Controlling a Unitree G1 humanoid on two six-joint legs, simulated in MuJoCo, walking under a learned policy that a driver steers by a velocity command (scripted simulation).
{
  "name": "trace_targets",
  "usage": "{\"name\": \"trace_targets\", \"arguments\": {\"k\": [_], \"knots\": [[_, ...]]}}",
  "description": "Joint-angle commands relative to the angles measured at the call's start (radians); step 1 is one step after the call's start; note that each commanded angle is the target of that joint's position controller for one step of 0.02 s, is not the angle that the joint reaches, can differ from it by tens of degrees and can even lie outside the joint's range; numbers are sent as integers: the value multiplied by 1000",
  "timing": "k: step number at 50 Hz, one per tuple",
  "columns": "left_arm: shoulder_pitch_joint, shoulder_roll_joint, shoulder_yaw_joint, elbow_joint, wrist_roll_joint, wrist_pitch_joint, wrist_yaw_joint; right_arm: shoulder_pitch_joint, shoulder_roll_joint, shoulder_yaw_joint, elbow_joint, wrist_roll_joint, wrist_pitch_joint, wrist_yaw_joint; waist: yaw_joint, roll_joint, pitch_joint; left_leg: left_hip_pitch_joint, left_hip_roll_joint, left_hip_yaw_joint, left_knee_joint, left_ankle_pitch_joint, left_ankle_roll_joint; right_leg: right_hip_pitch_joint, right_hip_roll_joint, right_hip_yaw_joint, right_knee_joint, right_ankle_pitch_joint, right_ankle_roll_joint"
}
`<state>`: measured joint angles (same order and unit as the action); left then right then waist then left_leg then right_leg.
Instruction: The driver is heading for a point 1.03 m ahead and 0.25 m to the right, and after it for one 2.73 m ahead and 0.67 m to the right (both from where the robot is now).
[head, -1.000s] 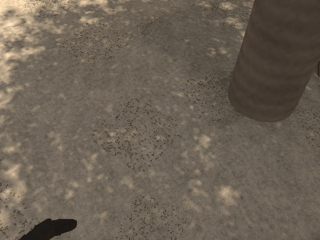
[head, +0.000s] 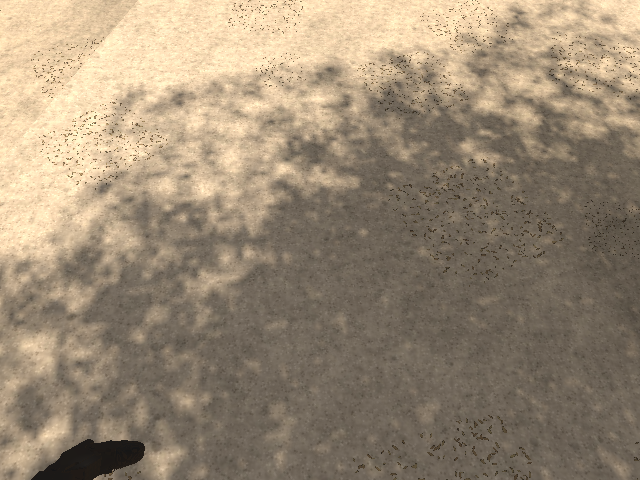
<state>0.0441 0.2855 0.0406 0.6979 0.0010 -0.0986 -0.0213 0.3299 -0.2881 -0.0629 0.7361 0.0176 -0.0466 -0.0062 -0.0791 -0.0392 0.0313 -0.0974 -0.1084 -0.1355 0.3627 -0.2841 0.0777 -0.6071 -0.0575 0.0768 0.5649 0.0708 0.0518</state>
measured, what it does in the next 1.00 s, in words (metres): walks ahead, turning right: right foot, then left foot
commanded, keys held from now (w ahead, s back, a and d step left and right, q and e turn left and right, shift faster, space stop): w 0.08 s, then w+e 0.92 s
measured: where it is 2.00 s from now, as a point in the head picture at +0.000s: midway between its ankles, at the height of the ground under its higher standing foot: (422, 229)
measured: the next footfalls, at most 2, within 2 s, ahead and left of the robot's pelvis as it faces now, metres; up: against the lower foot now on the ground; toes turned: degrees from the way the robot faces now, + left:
right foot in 0.10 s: +0.24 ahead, -0.14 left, +0.00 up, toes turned +3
left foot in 0.58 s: +0.49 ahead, +0.07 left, +0.00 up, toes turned -14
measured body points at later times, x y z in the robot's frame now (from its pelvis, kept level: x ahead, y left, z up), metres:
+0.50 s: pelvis +0.28 -0.04 +0.00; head +0.31 -0.05 +0.45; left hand +0.30 +0.25 -0.12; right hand +0.50 -0.28 -0.07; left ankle +0.45 +0.10 -0.71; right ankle +0.20 -0.14 -0.74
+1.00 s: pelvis +0.53 -0.07 -0.01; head +0.56 -0.09 +0.44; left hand +0.84 +0.04 -0.08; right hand +0.42 -0.35 -0.13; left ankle +0.45 +0.09 -0.74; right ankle +0.63 -0.26 -0.71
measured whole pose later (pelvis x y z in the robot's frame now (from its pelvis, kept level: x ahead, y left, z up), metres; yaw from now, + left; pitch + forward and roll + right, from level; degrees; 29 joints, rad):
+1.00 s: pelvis +0.53 -0.07 -0.01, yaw -25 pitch +2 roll +3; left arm 0.08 0.29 0.05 0.62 -0.02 -0.02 -0.05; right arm 0.34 -0.31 -0.08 0.84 0.01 -0.07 0.00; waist -0.10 -0.04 0.04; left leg 0.07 0.00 0.20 0.24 -0.34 -0.02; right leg -0.64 -0.08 0.00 0.67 -0.04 -0.03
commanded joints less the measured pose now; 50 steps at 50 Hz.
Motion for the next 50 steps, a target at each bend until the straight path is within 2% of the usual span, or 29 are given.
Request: {"name": "trace_targets", "arguments": {"k": [1,3,4,5,6,7,8,9,10,11,12,14,16,19,24,26,28,29,30,31,32,33,34,35,38,40,44,48,50], "knots": [[-94,101,25,-88,-5,-25,-12,51,-155,-41,-23,0,-7,-5,-5,132,-4,-16,279,-184,-51,219,131,87,24,-21,-57,-23,-35],[-48,117,34,-81,-5,-30,-12,43,-161,-44,-16,-2,0,-6,26,158,-5,30,298,-206,-1,317,115,133,34,-40,-80,-112,-70],[30,133,45,-59,-2,-33,-8,27,-152,-40,-19,-2,3,-5,71,156,-38,34,267,-186,78,449,96,238,55,-66,-117,-118,-97],[158,170,61,-30,6,-36,-4,17,-123,-27,-28,-11,3,-4,130,131,-143,-1,215,-127,250,523,67,427,9,-34,-90,-84,-144],[306,242,77,-11,16,-35,-3,87,-75,-7,-45,-28,-2,-7,148,-25,-310,-204,120,-51,558,295,16,747,-167,211,-50,-72,-252],[380,266,88,37,0,-21,-17,180,-38,5,-45,-4,-16,-4,123,-304,-370,-525,3,20,837,-258,-54,957,-308,649,-220,-362,-383],[358,178,63,28,-29,-18,-21,96,-130,-9,-47,5,-24,-1,152,-173,-266,-651,69,-27,919,-260,-49,910,-296,700,-285,-580,-352],[286,140,50,13,-25,-10,-17,-28,-158,-18,-74,6,-31,1,160,-79,-133,-687,112,4,909,-166,-46,783,-256,569,-298,-544,-314],[246,133,44,1,-10,-2,-16,-95,-143,-14,-91,-7,-39,1,149,-10,-63,-672,138,31,871,-106,-47,666,-214,475,-311,-421,-306],[223,124,40,-2,-4,2,-13,-112,-127,-15,-100,-22,-47,2,124,5,-31,-643,165,31,799,-60,-52,591,-181,418,-324,-316,-303],[214,113,35,-6,2,3,-9,-100,-111,-15,-102,-28,-52,4,101,-18,-41,-589,180,32,746,-31,-59,551,-148,371,-338,-237,-297],[220,110,35,-2,-8,4,-2,-87,-83,-9,-102,-30,-51,6,82,-53,-59,-542,179,55,641,-31,-83,515,-119,311,-355,-140,-307],[236,139,45,8,-17,8,11,-138,-60,1,-118,-32,-47,4,89,-49,-45,-518,167,78,509,8,-110,460,-107,260,-370,-86,-314],[269,170,57,23,-23,21,26,-247,-39,14,-136,-27,-53,11,123,-43,-25,-433,137,83,303,205,-132,389,-72,205,-370,-93,-283],[348,169,61,45,-33,44,36,-352,-74,2,-162,-8,-69,23,148,-50,-22,-326,98,54,143,292,-128,410,-86,274,-300,-175,-249],[338,172,65,42,-32,51,39,-325,-98,-10,-159,-4,-77,23,118,-70,-27,-257,100,52,105,245,-104,426,-96,318,-248,-191,-227],[319,126,52,29,-25,53,38,-181,-137,-33,-124,-13,-81,12,37,-62,-97,-25,140,46,56,211,-51,369,-29,287,-92,-164,-179],[311,64,30,6,-8,49,34,-27,-195,-50,-108,-27,-81,2,-29,49,-226,209,311,-112,66,140,13,252,34,202,184,-289,-141],[432,9,12,-28,-33,38,35,44,-266,-68,-76,-32,-61,6,20,359,-337,455,517,-525,-19,-81,161,-52,145,70,474,-651,-92],[422,107,31,-8,-47,38,39,28,-183,-52,-78,-19,-57,12,8,282,-258,401,525,-610,-67,-267,163,-177,67,86,623,-642,-78],[335,155,46,-14,-41,43,38,-10,-127,-37,-82,-15,-56,11,-6,191,-142,297,480,-465,-78,-216,127,-204,37,80,667,-551,-73],[298,146,48,-18,-32,49,39,-58,-104,-27,-83,-21,-55,12,14,132,-86,199,436,-341,-93,-80,106,-174,7,60,662,-479,-63],[270,134,50,-27,-23,52,35,-92,-78,-20,-75,-25,-53,14,31,129,-43,125,400,-252,-114,26,100,-159,-15,56,627,-430,-56],[265,118,51,-35,-26,57,28,-110,-68,-16,-68,-32,-54,13,52,155,-25,66,375,-178,-138,94,91,-122,-39,51,606,-399,-53],[234,70,41,-60,-29,72,18,-115,-85,-26,-43,-25,-66,12,65,148,-7,4,361,-47,-195,218,107,-107,-59,24,547,-339,-38],[192,59,36,-83,-22,74,13,-107,-111,-35,-24,-24,-68,10,62,121,0,11,370,15,-211,298,119,-129,-66,22,466,-274,-27],[90,44,23,-110,-23,62,-11,-97,-148,-42,3,-19,-59,4,30,97,15,22,345,161,-215,368,93,-75,-53,-27,241,-74,-41],[-21,48,20,-160,-26,62,-33,-41,-185,-51,39,-1,-43,1,2,90,45,103,373,229,-192,402,65,-52,-32,-78,107,-73,-79],[-33,68,28,-179,-24,65,-40,-33,-206,-58,48,7,-30,-1,19,101,38,156,386,263,-127,572,45,-14,-1,-114,72,-157,-112]]}}
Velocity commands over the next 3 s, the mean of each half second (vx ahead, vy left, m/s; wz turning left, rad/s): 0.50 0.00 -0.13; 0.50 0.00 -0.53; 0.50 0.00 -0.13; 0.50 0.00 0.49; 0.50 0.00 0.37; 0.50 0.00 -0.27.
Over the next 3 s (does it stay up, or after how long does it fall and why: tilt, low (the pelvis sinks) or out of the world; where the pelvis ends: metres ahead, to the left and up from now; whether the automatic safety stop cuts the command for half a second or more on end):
stays up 1.59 -0.33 -0.01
